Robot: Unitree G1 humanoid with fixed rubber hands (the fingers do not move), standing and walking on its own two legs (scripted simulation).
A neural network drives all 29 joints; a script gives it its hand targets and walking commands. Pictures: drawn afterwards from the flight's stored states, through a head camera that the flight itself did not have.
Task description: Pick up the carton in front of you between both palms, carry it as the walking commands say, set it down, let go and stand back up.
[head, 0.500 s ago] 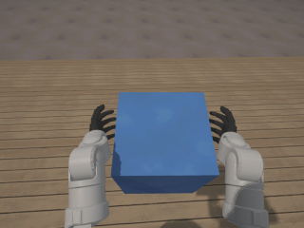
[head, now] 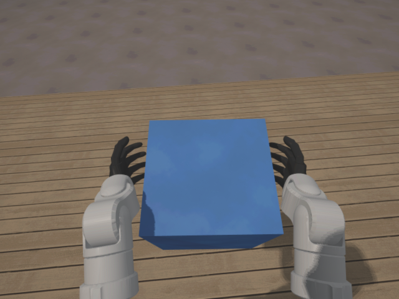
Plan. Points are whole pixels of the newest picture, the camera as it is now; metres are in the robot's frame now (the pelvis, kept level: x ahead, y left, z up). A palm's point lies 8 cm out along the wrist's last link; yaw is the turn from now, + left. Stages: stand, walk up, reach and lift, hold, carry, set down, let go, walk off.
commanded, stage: carry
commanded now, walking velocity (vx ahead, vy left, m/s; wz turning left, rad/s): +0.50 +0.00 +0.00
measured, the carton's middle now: (207, 192) +0.34 -0.01 +0.04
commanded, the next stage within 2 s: none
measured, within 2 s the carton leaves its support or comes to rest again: neither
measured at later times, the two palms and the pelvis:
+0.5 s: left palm (138, 104) +0.66 +0.18 +0.04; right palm (240, 102) +0.65 -0.12 +0.03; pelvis +0.34 +0.04 -0.06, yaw +0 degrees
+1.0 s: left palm (156, 65) +0.99 +0.17 -0.02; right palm (231, 63) +0.99 -0.14 -0.02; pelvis +0.68 +0.01 -0.12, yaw +0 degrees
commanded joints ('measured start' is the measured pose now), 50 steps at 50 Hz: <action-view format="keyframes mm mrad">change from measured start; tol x32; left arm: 1 -385 -540 -521 -7 -143 36 15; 50 -490 -696 -583 18 -180 -21 10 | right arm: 1 -495 627 556 -52 135 18 -12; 50 -498 708 520 28 117 -43 -12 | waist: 1 98 -232 -405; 22 -62 265 -577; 44 7 70 -279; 47 88 -337 -529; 50 88 -4 -362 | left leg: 1 -581 -6 -103 370 -26 8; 15 -307 -39 85 -664 757 12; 21 514 355 -337 -491 1214 186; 24 411 362 -611 -692 478 288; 44 165 104 -28 -264 908 53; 47 -520 -104 -71 439 -108 -43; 50 -588 12 -113 284 25 -2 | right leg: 1 733 -428 708 -144 101 -198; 18 439 -119 137 161 302 0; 22 -261 43 156 948 -641 106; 39 -152 -8 7 -67 165 85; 46 677 -344 355 32 704 -45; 48 848 -455 772 -88 130 -262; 50 598 -378 598 -118 279 -192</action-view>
